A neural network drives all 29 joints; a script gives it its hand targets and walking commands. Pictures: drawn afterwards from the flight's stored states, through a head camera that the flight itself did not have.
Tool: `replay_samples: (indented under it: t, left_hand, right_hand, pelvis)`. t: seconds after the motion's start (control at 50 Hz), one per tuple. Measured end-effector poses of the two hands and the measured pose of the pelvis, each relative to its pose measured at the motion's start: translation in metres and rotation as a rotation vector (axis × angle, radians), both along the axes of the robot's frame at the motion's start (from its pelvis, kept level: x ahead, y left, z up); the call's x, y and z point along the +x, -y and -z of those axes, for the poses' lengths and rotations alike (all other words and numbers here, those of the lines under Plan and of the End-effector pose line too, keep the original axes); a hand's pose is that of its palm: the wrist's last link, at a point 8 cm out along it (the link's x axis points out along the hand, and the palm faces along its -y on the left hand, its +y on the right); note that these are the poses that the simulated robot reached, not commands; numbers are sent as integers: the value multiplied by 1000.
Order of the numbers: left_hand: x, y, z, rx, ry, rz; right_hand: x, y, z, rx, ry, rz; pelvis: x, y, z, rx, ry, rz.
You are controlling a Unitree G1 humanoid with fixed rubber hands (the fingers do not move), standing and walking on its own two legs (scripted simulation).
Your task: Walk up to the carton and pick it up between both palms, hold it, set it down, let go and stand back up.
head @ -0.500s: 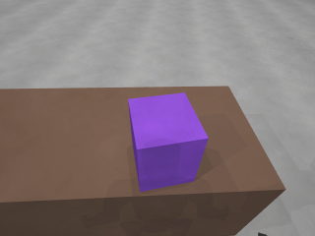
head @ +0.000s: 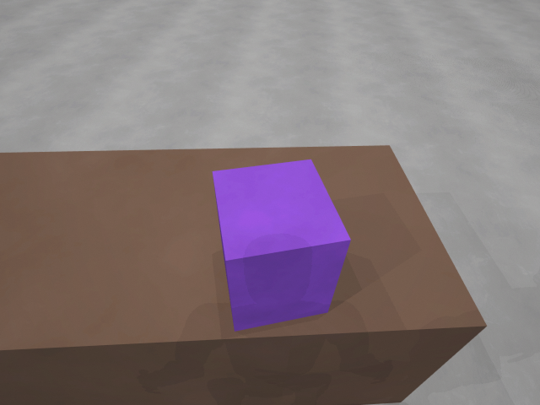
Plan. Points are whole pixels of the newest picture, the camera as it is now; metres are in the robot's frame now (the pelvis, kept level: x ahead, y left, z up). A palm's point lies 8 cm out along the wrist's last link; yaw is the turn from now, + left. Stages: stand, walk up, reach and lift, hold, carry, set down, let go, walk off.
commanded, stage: stand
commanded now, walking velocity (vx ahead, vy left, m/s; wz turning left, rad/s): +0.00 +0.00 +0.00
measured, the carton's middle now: (272, 245) +0.45 -0.02 -0.06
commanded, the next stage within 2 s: none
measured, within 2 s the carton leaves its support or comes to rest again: neither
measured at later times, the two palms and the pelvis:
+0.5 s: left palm out of the picture +0.08 +0.29 -0.11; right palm out of the picture +0.08 -0.30 -0.11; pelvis +0.01 -0.01 +0.00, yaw +0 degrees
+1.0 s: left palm out of the picture +0.09 +0.29 -0.11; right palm out of the picture +0.09 -0.31 -0.11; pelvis +0.02 -0.01 +0.00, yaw +1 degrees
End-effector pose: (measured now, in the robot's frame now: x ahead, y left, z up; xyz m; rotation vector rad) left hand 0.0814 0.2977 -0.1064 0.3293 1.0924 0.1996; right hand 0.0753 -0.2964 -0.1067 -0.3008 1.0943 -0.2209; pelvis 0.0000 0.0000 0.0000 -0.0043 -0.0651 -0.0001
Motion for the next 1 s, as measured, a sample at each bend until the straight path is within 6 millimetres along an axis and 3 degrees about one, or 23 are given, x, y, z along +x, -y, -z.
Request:
replay_samples:
  t: [1.0]
  left_hand:
    - [8,8,1,8,-48,-43]
  right_hand:
    - [12,12,5,-7,-64,9]
  pelvis:
    - [21,11,-3,0,-13,-10]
